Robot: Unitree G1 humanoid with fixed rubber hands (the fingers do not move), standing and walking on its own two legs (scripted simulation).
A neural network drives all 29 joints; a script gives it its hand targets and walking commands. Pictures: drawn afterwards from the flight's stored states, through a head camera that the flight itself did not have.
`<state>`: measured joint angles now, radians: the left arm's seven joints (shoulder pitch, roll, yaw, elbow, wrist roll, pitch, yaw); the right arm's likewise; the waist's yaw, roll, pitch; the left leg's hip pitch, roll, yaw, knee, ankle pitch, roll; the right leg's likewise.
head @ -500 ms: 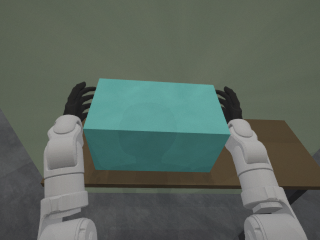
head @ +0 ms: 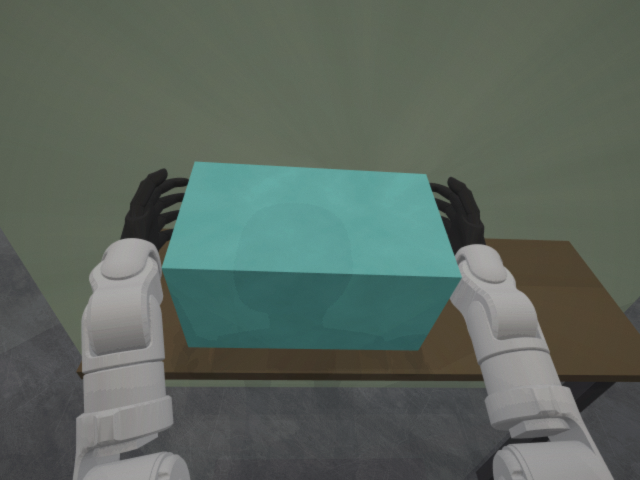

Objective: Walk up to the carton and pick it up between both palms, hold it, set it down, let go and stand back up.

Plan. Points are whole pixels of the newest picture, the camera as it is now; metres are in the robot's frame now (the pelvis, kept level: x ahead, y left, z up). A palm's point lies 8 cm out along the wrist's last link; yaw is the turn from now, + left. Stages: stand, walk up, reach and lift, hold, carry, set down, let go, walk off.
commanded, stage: hold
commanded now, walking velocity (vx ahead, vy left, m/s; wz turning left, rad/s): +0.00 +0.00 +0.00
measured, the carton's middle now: (309, 258) +0.35 +0.01 +0.14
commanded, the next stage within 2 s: set down in 1.30 s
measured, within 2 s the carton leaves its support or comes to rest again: neither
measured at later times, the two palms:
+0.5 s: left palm (144, 237) +0.34 +0.20 +0.18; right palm (465, 241) +0.36 -0.17 +0.17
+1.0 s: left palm (144, 238) +0.34 +0.20 +0.18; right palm (463, 243) +0.36 -0.17 +0.17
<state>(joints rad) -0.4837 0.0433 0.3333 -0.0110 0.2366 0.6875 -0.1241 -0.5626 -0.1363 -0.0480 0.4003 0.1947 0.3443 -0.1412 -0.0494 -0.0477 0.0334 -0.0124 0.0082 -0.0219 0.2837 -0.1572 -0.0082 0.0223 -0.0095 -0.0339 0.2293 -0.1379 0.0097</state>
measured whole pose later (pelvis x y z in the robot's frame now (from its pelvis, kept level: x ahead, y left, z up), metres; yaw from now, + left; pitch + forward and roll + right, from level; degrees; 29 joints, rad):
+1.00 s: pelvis -0.01 +0.00 +0.00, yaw +0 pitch -6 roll +0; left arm -0.52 0.04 0.35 0.04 0.25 0.68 -0.13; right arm -0.60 -0.13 -0.07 0.45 0.17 0.34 -0.13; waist -0.05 -0.05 0.04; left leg -0.02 0.01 -0.02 0.28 -0.15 -0.01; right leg 0.01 -0.01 -0.03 0.23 -0.13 0.01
